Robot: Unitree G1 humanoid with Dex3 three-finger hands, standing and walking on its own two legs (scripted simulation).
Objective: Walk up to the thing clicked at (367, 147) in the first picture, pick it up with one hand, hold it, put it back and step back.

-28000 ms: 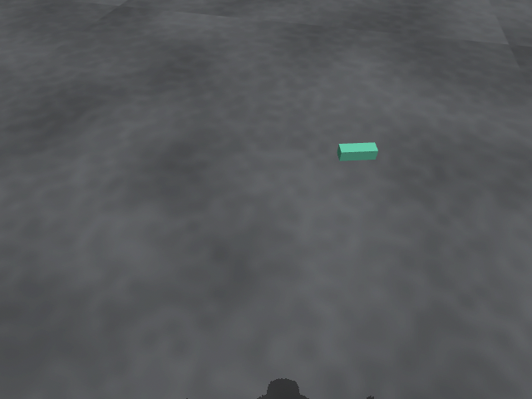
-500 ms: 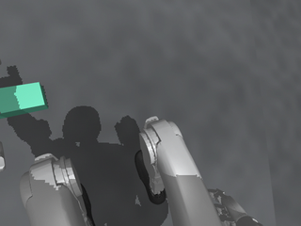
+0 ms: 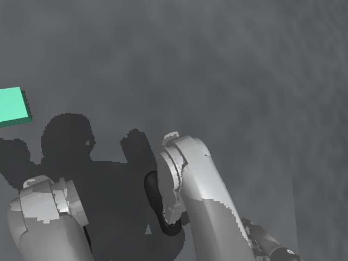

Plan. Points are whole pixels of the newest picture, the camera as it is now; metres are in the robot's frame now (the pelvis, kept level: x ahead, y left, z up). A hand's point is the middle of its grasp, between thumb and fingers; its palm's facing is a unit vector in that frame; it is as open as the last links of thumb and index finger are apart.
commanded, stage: rest palm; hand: left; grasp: from above
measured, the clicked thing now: out of the picture +0.47 +0.29 -0.28
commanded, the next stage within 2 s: close in 0.40 s
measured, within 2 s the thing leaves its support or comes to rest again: neither
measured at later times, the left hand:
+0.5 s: hand out of the picture +0.45 +0.31 -0.25, palm faces -0.50 -0.10 -0.86, open 13.6 cm
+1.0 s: hand out of the picture +0.46 +0.30 -0.26, palm faces -0.44 -0.10 -0.89, open 12.1 cm
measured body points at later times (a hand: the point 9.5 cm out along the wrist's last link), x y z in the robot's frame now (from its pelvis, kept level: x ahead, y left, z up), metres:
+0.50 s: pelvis -0.01 +0.00 -0.01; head +0.27 +0.12 +0.33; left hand +0.48 +0.31 -0.20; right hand +0.02 -0.26 -0.06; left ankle +0.06 +0.12 -0.27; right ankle +0.11 -0.13 -0.27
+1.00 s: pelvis -0.01 +0.01 +0.00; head +0.28 +0.12 +0.32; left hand +0.48 +0.30 -0.21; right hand +0.04 -0.25 -0.05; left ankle +0.06 +0.12 -0.27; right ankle +0.11 -0.13 -0.27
